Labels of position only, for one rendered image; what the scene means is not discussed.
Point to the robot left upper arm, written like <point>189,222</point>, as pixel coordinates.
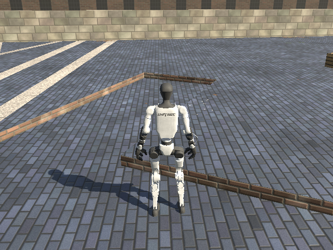
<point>147,118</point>

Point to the left robot hand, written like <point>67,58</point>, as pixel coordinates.
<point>138,153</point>

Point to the robot left foot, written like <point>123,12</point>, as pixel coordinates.
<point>155,211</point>

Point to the right robot forearm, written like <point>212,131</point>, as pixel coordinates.
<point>190,139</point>

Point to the robot right upper arm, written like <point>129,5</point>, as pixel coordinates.
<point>185,119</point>

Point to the left robot forearm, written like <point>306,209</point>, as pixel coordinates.
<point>141,140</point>

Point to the right robot hand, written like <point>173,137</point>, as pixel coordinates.
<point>191,150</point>

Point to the right robot shin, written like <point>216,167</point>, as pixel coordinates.
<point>180,189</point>

